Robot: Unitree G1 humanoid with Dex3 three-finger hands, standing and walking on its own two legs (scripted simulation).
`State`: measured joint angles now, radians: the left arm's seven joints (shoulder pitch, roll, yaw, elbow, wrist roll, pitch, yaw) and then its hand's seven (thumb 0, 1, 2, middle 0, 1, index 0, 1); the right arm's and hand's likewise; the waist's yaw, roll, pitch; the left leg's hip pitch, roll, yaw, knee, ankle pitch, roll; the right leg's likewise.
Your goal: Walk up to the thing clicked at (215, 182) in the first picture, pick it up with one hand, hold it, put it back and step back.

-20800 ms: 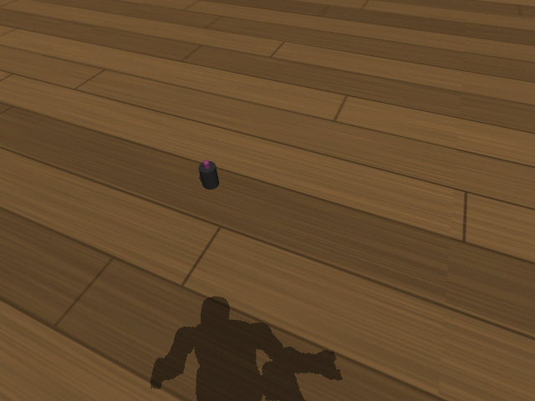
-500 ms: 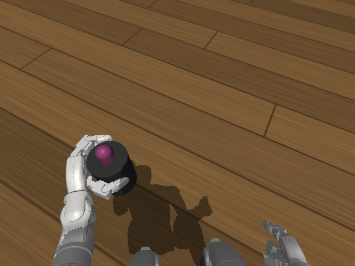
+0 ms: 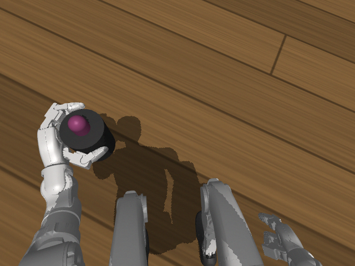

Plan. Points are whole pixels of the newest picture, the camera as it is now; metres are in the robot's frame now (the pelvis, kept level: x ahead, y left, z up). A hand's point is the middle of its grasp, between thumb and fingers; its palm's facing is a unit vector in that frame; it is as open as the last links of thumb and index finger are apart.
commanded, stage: crouch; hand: left
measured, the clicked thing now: (88, 134) +0.41 +0.19 -0.05
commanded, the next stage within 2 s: lower in 1.14 s
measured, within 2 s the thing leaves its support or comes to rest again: neither
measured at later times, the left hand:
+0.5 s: hand (99, 151) +0.42 +0.21 -0.22, palm faces +0.19 -0.98 -0.04, open 11.9 cm
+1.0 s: hand (104, 155) +0.43 +0.21 -0.30, palm faces +0.17 -0.98 -0.04, open 11.9 cm
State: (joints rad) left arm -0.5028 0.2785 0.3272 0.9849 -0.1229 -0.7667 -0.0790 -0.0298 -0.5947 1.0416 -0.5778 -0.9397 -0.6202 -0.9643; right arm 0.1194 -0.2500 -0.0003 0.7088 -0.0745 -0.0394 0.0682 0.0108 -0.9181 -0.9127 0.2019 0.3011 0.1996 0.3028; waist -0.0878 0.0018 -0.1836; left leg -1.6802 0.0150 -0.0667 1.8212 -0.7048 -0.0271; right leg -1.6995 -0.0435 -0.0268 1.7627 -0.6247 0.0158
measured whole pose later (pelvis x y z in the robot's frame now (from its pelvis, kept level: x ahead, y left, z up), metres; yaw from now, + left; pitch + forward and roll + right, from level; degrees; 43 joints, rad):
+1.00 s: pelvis -0.04 +0.01 -0.20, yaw -6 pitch +26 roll -10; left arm -0.70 0.54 0.48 1.21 -0.02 -0.84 -0.04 -0.03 -0.60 1.05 -0.58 -0.94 -0.62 -0.96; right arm 0.04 -0.32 0.18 0.72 -0.20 0.02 0.13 0.01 -0.94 -0.92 0.20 0.30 0.20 0.30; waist -0.23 -0.07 0.07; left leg -2.25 -0.03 -0.18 2.49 -0.71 -0.02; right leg -2.21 -0.03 -0.08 2.33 -0.58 0.05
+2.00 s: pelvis -0.05 +0.03 -0.23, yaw -11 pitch +17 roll -16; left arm -0.74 0.77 0.52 1.46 -0.01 -1.03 0.06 -0.03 -0.59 1.05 -0.58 -0.93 -0.62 -0.95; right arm -0.11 -0.37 0.43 0.62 -0.33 0.03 0.16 0.00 -0.94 -0.91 0.21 0.30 0.20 0.30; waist -0.30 -0.21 0.28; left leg -2.23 -0.03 -0.31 2.63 -0.72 -0.01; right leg -2.13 0.01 -0.17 2.35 -0.55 0.08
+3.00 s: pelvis -0.05 +0.04 -0.23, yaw -13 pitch +14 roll -19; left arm -0.76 0.87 0.50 1.54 -0.04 -1.13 0.08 -0.02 -0.54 0.39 -0.53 -0.48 -0.53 -0.49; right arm -0.17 -0.38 0.53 0.56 -0.36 0.04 0.15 0.00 -0.94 -0.91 0.21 0.30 0.20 0.30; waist -0.32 -0.26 0.33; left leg -2.20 -0.02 -0.36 2.65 -0.74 0.00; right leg -2.09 0.03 -0.22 2.32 -0.53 0.09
